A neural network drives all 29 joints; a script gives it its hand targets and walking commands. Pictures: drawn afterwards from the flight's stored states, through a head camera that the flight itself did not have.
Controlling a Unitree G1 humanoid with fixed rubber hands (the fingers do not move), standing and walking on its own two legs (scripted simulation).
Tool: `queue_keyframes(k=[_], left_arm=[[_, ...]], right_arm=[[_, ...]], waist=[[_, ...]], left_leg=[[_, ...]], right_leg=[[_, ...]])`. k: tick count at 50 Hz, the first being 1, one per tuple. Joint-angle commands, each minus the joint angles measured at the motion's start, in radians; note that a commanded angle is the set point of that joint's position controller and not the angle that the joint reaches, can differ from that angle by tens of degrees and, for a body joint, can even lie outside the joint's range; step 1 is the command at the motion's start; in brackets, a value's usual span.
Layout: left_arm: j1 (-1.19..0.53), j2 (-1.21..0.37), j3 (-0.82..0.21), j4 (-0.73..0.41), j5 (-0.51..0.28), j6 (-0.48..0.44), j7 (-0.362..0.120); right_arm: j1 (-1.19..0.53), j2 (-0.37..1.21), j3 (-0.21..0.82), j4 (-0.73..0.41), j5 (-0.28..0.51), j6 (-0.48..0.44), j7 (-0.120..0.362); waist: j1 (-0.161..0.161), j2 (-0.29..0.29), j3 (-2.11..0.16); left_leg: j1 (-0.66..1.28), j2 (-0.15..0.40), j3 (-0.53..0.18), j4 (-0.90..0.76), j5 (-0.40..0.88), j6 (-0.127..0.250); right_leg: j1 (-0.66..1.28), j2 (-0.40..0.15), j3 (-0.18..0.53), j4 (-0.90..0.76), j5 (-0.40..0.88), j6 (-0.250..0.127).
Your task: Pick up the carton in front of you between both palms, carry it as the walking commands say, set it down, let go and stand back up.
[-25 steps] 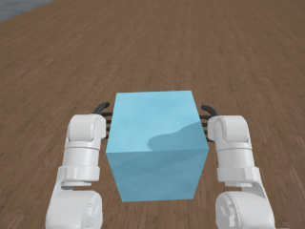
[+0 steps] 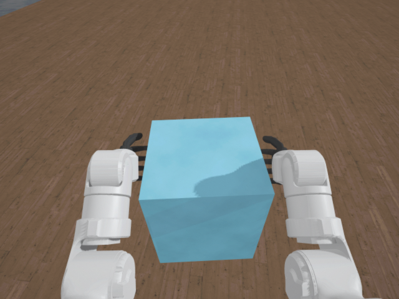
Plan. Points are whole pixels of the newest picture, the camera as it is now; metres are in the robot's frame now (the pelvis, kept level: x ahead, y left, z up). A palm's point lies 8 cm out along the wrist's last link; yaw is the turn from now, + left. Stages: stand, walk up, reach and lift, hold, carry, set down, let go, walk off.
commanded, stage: carry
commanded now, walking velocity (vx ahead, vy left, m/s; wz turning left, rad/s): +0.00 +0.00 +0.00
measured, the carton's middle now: (203, 191) +0.34 +0.00 +0.04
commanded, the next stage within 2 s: none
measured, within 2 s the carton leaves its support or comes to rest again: neither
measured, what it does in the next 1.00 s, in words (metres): stands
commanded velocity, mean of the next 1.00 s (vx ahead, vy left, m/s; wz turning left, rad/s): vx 0.00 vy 0.00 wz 0.00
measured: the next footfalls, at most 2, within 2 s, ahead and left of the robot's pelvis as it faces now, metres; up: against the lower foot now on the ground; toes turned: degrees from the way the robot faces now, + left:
none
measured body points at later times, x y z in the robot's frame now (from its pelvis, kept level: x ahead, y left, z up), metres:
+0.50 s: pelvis -0.01 -0.01 +0.00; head -0.04 +0.00 +0.45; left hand +0.34 +0.15 +0.13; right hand +0.34 -0.15 +0.12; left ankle -0.01 +0.07 -0.73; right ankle +0.02 -0.09 -0.73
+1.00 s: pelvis -0.02 -0.01 +0.00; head -0.04 -0.01 +0.45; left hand +0.34 +0.14 +0.13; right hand +0.34 -0.16 +0.12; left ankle -0.01 +0.07 -0.73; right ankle +0.02 -0.09 -0.73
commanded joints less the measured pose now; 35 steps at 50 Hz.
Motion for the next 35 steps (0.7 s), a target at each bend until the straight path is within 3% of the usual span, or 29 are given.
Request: queue_keyframes(k=[1,35], left_arm=[[-0.745,-1.16,-0.547,-0.128,-0.456,-0.019,-0.233],[-0.749,-1.157,-0.533,-0.114,-0.453,-0.022,-0.237]], right_arm=[[-0.801,1.127,0.526,-0.175,0.438,-0.064,0.23],[-0.802,1.127,0.52,-0.161,0.434,-0.067,0.229]], waist=[[0.002,0.007,-0.413],[0.003,0.002,-0.395]], left_leg=[[0.116,0.169,-0.134,-0.057,0.375,0.022],[0.087,0.165,-0.133,-0.084,0.28,0.019]], right_leg=[[0.184,-0.135,0.119,-0.028,0.303,-0.035],[0.179,-0.142,0.127,-0.065,0.261,-0.04]])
